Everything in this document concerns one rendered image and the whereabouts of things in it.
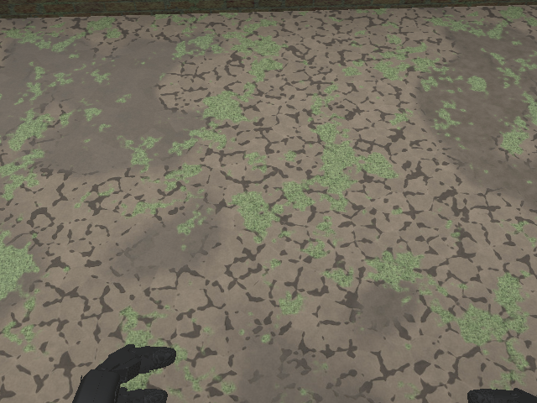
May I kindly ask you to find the robot left hand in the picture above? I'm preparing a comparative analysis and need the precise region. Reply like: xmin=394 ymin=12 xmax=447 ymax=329
xmin=72 ymin=344 xmax=176 ymax=403

